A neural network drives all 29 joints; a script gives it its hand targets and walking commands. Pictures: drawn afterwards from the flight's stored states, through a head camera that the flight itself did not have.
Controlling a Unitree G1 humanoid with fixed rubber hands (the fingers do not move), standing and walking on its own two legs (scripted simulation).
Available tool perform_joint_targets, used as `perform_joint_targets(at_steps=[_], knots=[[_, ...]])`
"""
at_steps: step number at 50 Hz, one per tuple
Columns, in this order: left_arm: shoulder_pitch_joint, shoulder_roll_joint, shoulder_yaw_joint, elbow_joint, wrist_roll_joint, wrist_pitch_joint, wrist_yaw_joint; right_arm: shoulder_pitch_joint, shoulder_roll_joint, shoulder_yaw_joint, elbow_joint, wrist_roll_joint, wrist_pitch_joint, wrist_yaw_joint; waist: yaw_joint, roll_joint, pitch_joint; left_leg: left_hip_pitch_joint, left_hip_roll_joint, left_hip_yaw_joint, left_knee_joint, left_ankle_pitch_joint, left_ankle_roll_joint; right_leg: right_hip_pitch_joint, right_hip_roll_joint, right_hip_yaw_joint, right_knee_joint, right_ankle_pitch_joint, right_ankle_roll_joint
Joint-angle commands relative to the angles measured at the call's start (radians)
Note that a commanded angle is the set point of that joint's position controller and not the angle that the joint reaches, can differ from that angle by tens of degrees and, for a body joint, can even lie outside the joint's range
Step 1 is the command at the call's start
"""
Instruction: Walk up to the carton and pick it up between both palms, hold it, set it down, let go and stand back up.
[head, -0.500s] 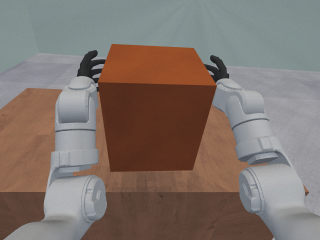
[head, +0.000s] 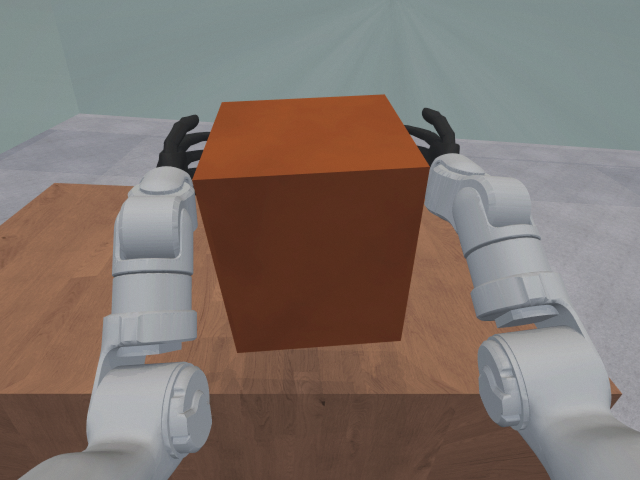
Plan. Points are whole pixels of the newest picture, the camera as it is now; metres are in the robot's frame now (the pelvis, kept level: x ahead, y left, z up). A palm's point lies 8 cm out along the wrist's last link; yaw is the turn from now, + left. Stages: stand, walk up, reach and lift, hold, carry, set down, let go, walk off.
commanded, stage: hold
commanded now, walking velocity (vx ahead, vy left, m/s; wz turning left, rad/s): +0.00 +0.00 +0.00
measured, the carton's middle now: (311, 222) +0.38 +0.01 +0.23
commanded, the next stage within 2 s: none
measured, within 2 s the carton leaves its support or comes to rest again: neither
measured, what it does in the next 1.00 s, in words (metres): stands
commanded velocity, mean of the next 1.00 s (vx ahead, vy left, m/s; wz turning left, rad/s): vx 0.00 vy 0.00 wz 0.00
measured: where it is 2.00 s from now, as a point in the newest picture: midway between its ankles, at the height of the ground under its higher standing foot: outside the picture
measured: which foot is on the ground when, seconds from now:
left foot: down 0.00-1.00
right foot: down 0.00-1.00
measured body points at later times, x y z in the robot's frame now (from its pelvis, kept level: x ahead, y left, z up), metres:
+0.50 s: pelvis -0.01 +0.00 +0.00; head -0.08 +0.02 +0.44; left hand +0.38 +0.16 +0.28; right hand +0.39 -0.14 +0.29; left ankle +0.03 +0.15 -0.75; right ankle +0.01 -0.12 -0.75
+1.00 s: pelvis -0.01 +0.00 +0.00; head -0.09 +0.02 +0.44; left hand +0.37 +0.17 +0.29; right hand +0.37 -0.14 +0.30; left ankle +0.03 +0.15 -0.75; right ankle +0.01 -0.12 -0.75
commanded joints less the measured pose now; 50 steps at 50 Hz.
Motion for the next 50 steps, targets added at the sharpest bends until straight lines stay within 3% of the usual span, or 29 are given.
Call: perform_joint_targets(at_steps=[1,8,15,21,32,37,41,45,50], knots=[[-0.751,-0.558,-0.449,-0.167,-0.209,-0.023,-0.138,-0.727,0.558,0.283,-0.249,0.19,-0.012,0.146,-0.069,0.138,-0.231,0.249,-0.097,0.012,0.022,0.196,-0.04,0.259,0.062,-0.002,-0.023,0.226,0.041],[-0.798,-0.561,-0.4,-0.017,-0.19,-0.034,-0.147,-0.798,0.555,0.214,-0.152,0.132,-0.032,0.176,-0.052,0.124,-0.159,0.171,-0.089,0.022,-0.031,-0.001,-0.014,0.19,0.048,0.004,-0.053,0.022,0.029],[-0.78,-0.569,-0.373,0.112,-0.172,-0.046,-0.153,-0.851,0.549,0.172,-0.134,0.077,-0.072,0.196,-0.053,0.103,-0.133,0.116,-0.088,0.03,-0.061,-0.12,0.01,0.172,0.037,0.009,-0.064,-0.074,0.022],[-0.746,-0.586,-0.391,0.066,-0.186,-0.057,-0.141,-0.88,0.576,0.237,-0.245,0.116,-0.093,0.185,-0.044,0.091,-0.233,0.167,-0.1,0.031,-0.023,0.008,0.012,0.227,0.048,0.01,-0.048,0.058,0.03],[-0.684,-0.584,-0.479,-0.213,-0.225,-0.038,-0.122,-0.733,0.585,0.354,-0.386,0.224,-0.044,0.133,-0.069,0.128,-0.363,0.284,-0.115,0.009,0.052,0.298,-0.034,0.344,0.071,0.003,0.002,0.405,0.05],[-0.703,-0.544,-0.447,-0.194,-0.2,-0.017,-0.136,-0.666,0.549,0.298,-0.266,0.2,-0.001,0.133,-0.081,0.135,-0.24,0.267,-0.105,0.011,0.029,0.223,-0.042,0.286,0.064,-0.005,-0.018,0.283,0.05],[-0.749,-0.552,-0.436,-0.152,-0.203,-0.015,-0.145,-0.723,0.548,0.272,-0.234,0.187,-0.004,0.147,-0.068,0.139,-0.213,0.242,-0.095,0.015,0.015,0.175,-0.04,0.249,0.06,-0.003,-0.028,0.202,0.04],[-0.781,-0.56,-0.407,-0.05,-0.193,-0.025,-0.149,-0.765,0.543,0.219,-0.163,0.146,-0.015,0.168,-0.061,0.141,-0.156,0.187,-0.087,0.016,-0.018,0.04,-0.026,0.197,0.05,0.002,-0.047,0.06,0.029],[-0.77,-0.567,-0.397,0.025,-0.189,-0.037,-0.147,-0.808,0.548,0.201,-0.165,0.111,-0.046,0.185,-0.054,0.119,-0.167,0.15,-0.089,0.022,-0.038,-0.043,-0.007,0.189,0.044,0.008,-0.055,-0.007,0.025]])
